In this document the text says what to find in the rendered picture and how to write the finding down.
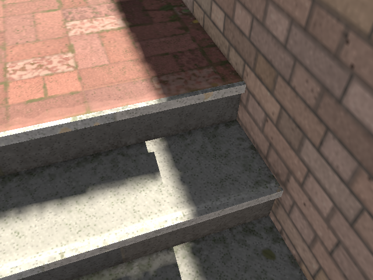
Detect stairs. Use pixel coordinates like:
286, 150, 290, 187
0, 94, 307, 280

